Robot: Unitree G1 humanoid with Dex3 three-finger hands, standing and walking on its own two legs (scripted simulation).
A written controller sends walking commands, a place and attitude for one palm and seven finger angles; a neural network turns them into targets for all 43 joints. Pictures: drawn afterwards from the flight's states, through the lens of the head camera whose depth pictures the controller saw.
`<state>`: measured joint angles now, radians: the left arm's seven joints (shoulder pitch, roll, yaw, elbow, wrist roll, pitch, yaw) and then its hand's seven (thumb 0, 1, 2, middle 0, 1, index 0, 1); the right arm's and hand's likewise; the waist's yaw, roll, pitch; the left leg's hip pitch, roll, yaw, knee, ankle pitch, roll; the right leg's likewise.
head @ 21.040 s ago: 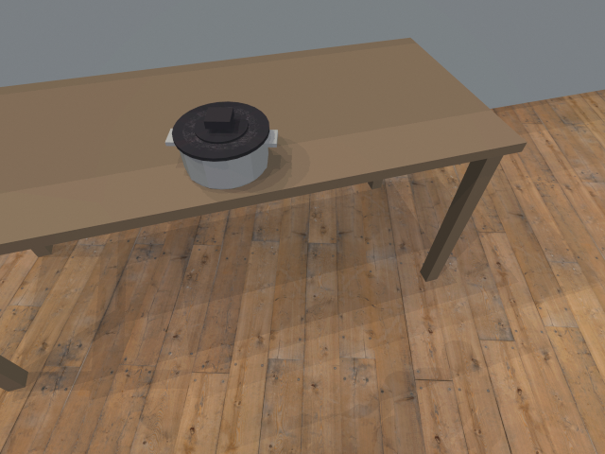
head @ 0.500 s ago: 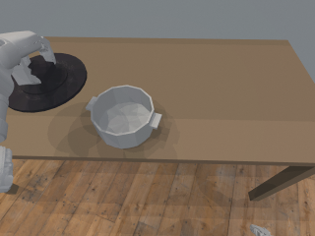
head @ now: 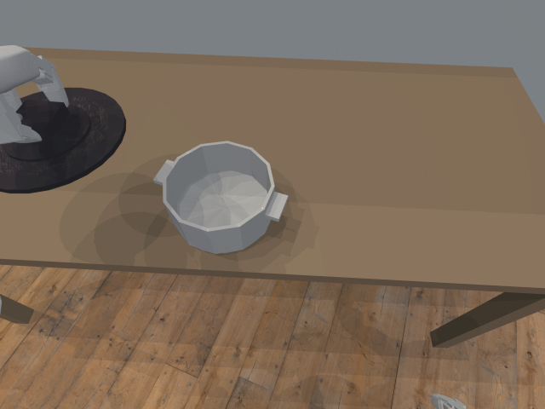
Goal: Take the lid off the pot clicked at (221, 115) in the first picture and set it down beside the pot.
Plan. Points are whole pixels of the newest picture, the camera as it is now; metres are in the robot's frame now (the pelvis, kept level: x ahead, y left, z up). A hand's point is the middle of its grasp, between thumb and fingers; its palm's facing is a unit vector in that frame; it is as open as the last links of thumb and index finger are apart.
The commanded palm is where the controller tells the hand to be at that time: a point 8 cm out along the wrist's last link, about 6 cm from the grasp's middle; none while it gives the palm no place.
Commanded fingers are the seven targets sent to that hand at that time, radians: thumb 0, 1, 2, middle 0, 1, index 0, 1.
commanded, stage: lower the lid onto the table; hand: left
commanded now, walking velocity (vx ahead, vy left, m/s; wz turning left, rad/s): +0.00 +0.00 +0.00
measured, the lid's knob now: (38, 118) +0.47 +0.33 +0.15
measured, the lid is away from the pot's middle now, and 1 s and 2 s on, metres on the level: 0.23 0.22 0.22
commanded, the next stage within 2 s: none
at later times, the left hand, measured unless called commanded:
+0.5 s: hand (34, 131) +0.44 +0.33 +0.15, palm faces -0.40 -0.12 -0.91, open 8.8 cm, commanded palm +0.46 +0.34 +0.22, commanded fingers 0.00 0.54 1.07 -0.77 -1.00 -0.71 -0.99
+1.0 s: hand (46, 148) +0.44 +0.33 +0.11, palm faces -0.44 -0.11 -0.89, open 8.8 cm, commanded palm +0.47 +0.34 +0.19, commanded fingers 0.00 0.54 1.07 -0.77 -1.00 -0.71 -0.99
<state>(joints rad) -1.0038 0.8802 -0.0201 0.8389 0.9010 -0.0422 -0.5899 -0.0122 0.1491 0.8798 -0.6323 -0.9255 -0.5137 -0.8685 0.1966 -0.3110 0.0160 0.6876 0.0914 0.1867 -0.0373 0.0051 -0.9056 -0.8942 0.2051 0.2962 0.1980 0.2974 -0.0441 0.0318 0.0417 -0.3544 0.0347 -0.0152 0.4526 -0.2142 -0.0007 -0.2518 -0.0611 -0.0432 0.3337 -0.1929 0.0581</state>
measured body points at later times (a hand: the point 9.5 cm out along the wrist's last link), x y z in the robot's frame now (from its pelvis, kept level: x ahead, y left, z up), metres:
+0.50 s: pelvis +0.00 +0.00 +0.00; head +0.07 +0.00 +0.44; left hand +0.46 +0.33 +0.20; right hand +0.07 -0.28 -0.13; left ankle +0.00 +0.12 -0.74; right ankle -0.02 -0.16 -0.74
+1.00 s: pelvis +0.00 +0.01 -0.01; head +0.08 +0.02 +0.44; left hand +0.46 +0.33 +0.17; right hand +0.05 -0.28 -0.13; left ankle +0.00 +0.12 -0.74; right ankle -0.02 -0.16 -0.74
